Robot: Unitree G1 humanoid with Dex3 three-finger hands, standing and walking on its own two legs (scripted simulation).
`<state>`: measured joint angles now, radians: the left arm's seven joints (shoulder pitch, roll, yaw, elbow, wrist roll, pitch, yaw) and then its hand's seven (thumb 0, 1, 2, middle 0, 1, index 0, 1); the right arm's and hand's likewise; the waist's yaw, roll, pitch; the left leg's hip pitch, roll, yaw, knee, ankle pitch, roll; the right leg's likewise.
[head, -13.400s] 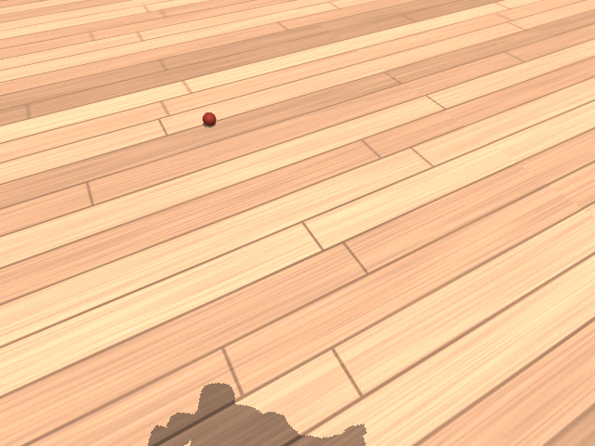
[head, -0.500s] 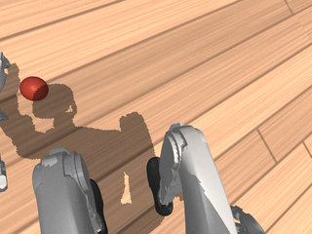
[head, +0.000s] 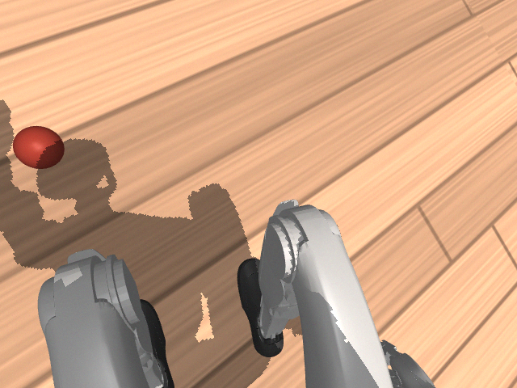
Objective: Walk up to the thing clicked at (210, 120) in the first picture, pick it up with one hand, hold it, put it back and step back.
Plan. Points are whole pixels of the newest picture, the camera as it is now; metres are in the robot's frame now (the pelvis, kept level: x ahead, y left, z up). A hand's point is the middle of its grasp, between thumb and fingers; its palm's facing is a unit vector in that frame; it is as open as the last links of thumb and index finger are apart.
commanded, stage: rise first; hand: left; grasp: from above
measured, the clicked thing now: (39, 147) +0.52 +0.26 -0.29
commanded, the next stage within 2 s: approach in 0.92 s
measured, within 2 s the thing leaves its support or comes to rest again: neither
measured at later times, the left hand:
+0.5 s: hand out of the picture +0.47 +0.31 -0.16, palm faces -0.45 -0.06 -0.89, open 13.1 cm
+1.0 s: hand out of the picture +0.47 +0.31 -0.16, palm faces -0.45 -0.06 -0.89, open 12.6 cm
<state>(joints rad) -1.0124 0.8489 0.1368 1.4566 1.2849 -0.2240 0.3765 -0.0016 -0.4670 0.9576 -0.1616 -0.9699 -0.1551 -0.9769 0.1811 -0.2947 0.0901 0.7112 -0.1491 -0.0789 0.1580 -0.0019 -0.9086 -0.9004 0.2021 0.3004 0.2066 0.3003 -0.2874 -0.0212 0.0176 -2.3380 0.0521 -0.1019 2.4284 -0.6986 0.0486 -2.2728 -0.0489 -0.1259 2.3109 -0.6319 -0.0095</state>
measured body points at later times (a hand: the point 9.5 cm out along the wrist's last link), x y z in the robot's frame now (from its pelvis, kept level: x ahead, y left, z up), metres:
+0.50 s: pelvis +0.00 +0.00 +0.01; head +0.25 +0.08 +0.37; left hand +0.49 +0.31 -0.11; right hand +0.04 -0.28 -0.08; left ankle +0.07 +0.12 -0.29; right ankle +0.11 -0.12 -0.29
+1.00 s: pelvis +0.00 +0.00 +0.01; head +0.24 +0.08 +0.38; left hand +0.49 +0.31 -0.11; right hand +0.03 -0.27 -0.08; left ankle +0.07 +0.12 -0.29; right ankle +0.11 -0.12 -0.29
